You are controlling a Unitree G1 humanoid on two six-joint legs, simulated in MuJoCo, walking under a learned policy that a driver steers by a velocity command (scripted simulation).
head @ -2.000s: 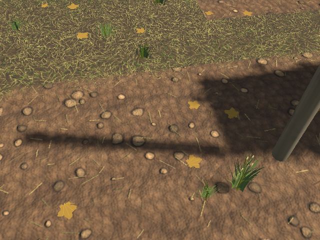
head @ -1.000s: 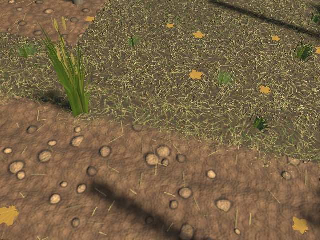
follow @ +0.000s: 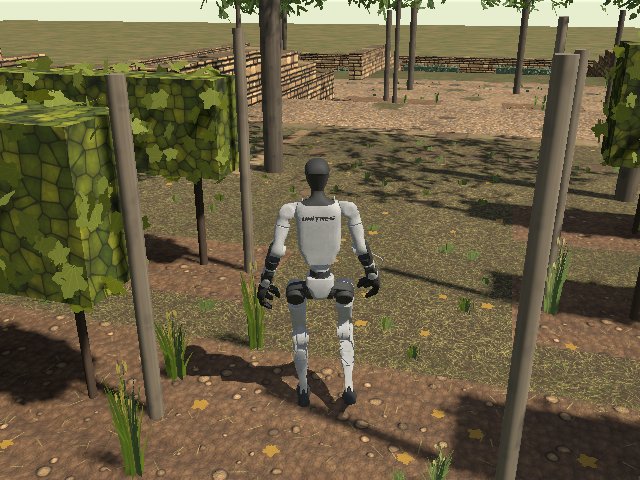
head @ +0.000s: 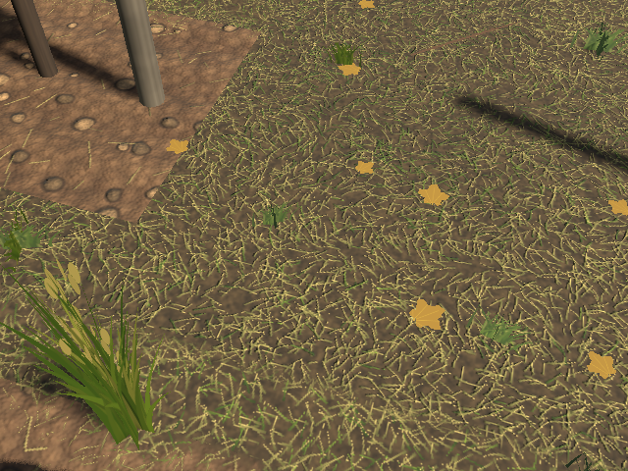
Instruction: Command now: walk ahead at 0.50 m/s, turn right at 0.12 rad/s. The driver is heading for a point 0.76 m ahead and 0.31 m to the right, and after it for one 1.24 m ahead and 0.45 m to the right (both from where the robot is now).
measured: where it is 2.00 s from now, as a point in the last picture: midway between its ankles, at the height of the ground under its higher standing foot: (501, 290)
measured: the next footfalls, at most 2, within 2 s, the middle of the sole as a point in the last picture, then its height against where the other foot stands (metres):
right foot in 0.40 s outside the picture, level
left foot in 0.86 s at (345, 369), level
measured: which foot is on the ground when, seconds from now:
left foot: down 0.00-0.40, up 0.42-0.84, down 0.86-1.00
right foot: up 0.00-0.38, down 0.40-0.86, up 0.88-1.00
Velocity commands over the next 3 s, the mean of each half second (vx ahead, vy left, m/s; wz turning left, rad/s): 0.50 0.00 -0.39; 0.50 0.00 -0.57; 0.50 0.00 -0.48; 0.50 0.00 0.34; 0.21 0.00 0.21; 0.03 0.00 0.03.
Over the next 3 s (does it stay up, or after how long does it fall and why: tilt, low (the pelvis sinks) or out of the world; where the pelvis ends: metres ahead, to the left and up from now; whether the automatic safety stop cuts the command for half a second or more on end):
stays up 1.21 -0.63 -0.01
